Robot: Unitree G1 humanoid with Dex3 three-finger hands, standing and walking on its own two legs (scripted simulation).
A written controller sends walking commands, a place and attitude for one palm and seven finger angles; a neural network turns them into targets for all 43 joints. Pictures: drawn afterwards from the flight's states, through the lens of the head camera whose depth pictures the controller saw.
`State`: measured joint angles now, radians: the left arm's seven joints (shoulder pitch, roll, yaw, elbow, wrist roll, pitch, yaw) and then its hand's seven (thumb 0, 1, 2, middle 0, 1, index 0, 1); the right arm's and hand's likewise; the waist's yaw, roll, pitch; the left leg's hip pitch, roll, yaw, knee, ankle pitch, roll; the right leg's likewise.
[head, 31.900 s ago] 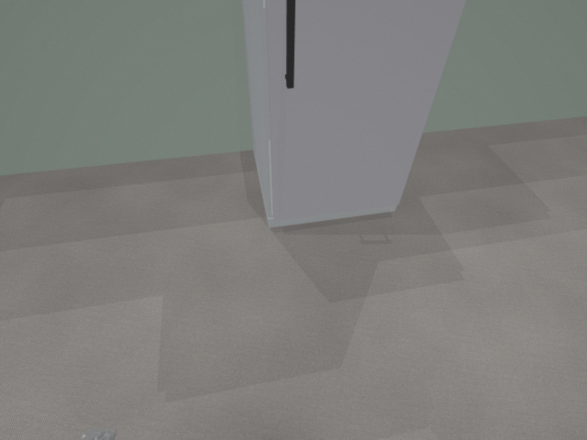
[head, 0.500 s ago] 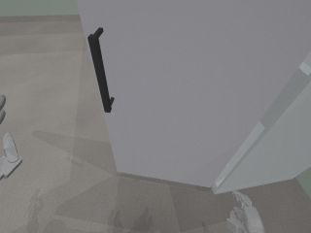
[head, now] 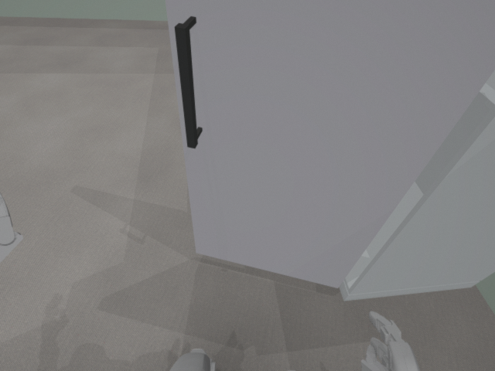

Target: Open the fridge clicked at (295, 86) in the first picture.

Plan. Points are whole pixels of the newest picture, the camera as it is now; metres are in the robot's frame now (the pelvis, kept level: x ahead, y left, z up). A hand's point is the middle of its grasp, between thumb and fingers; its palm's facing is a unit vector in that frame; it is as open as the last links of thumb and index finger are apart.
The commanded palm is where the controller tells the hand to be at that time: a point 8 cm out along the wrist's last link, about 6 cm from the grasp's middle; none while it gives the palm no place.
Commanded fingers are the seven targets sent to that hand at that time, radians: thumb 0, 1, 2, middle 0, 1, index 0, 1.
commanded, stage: step back with the hand held close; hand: left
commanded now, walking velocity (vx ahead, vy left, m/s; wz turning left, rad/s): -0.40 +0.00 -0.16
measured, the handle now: (191, 90) +0.62 +0.15 +0.13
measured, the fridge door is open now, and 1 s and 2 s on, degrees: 70 70 70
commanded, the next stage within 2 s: stop stepping back and stand still in 0.24 s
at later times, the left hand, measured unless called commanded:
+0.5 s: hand out of the picture +0.11 +0.25 +0.20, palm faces +0.37 -0.84 -0.40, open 7.4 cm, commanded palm +0.06 +0.29 +0.20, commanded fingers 0.00 0.90 0.90 -0.20 -0.30 -0.20 -0.30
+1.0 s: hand out of the picture +0.09 +0.25 +0.19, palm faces +0.33 -0.84 -0.44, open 7.4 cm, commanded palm +0.05 +0.29 +0.20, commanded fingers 0.00 0.90 0.90 -0.20 -0.30 -0.20 -0.30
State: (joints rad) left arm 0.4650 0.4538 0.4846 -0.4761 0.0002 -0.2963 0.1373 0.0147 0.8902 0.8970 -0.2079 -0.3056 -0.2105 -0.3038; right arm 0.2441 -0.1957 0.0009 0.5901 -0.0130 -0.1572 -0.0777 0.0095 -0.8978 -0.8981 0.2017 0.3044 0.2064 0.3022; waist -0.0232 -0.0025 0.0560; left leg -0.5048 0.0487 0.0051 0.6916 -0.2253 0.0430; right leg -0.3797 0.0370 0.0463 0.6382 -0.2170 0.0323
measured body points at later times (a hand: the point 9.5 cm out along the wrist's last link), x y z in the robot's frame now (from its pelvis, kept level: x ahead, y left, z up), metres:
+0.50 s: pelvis -0.11 +0.01 +0.02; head -0.10 +0.04 +0.47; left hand +0.08 +0.30 +0.22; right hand +0.06 -0.20 -0.04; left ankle +0.03 +0.11 -0.71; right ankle -0.20 -0.10 -0.72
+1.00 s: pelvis -0.13 +0.01 +0.02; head -0.15 +0.03 +0.47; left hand +0.07 +0.29 +0.21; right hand -0.05 -0.25 -0.07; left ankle -0.07 +0.11 -0.71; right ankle -0.19 -0.09 -0.71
